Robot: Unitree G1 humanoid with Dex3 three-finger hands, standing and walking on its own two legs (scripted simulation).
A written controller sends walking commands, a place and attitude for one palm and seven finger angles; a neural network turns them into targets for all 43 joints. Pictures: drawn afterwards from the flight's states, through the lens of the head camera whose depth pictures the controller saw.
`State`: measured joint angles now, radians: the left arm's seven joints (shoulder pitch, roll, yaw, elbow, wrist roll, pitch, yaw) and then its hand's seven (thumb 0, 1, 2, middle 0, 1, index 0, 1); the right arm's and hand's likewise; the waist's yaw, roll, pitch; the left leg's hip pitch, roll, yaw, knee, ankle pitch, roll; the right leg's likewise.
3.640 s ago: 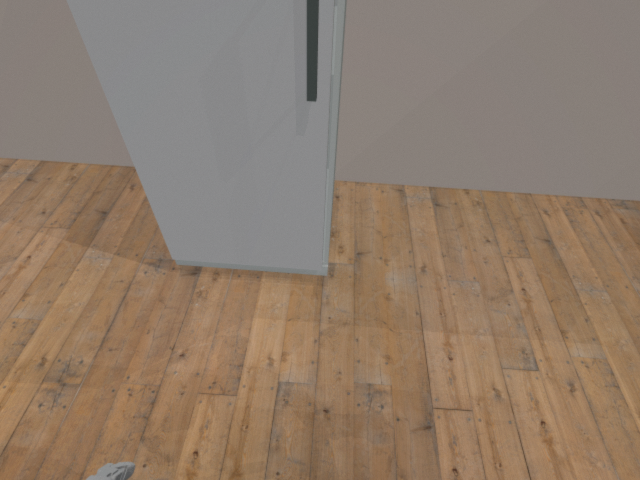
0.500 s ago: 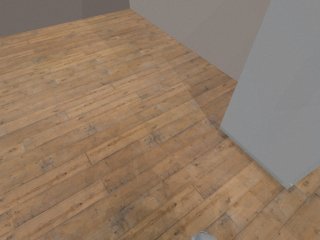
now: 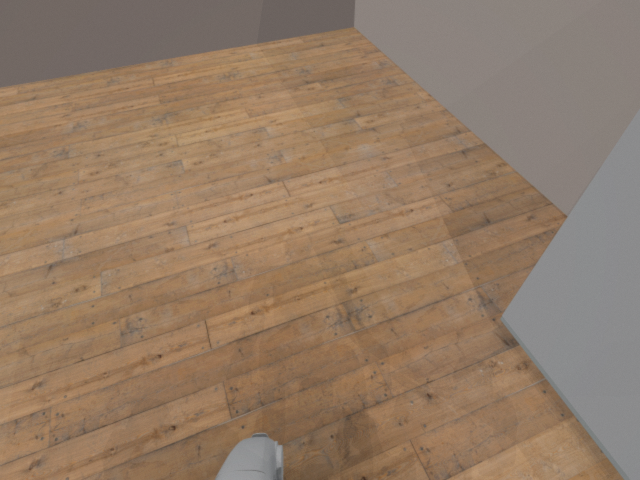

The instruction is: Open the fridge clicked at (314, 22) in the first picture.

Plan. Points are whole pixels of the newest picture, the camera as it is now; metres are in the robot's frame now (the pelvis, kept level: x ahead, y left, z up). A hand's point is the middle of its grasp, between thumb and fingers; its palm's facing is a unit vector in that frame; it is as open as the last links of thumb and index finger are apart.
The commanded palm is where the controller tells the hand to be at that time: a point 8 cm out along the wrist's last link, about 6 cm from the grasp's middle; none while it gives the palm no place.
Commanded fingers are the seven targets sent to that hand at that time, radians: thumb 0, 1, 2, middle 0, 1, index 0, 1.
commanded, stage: turn to face it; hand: right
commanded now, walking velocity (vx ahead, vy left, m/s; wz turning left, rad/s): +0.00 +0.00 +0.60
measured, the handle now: out of the picture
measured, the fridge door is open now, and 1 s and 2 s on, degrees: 0 0 0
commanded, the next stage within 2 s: none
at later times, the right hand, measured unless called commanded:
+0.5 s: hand (433, 466) +0.19 -0.14 -0.18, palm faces +0.09 +0.99 -0.13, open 7.3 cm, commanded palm none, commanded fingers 0.00 -0.90 -0.90 0.20 0.30 0.20 0.30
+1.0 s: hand out of the picture +0.08 -0.24 -0.17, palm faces +0.38 +0.89 -0.25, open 7.3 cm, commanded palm none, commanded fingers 0.00 -0.90 -0.90 0.20 0.30 0.20 0.30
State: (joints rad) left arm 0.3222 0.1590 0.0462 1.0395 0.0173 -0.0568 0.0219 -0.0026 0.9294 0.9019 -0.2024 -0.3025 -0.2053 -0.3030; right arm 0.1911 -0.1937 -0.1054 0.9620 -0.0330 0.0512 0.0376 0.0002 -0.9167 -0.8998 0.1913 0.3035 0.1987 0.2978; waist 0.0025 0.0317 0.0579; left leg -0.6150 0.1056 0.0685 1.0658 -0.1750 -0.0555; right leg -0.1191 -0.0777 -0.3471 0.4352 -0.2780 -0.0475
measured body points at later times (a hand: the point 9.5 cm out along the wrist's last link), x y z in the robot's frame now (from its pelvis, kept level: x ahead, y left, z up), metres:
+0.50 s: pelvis +0.07 +0.02 -0.01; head +0.09 +0.00 +0.43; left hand +0.11 +0.25 -0.16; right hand +0.18 -0.20 -0.16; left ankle +0.12 +0.13 -0.74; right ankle +0.07 -0.08 -0.71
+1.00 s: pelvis +0.06 +0.00 +0.00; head +0.09 -0.02 +0.45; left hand +0.21 +0.22 -0.14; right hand +0.06 -0.28 -0.15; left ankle +0.10 +0.17 -0.68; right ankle +0.08 -0.08 -0.74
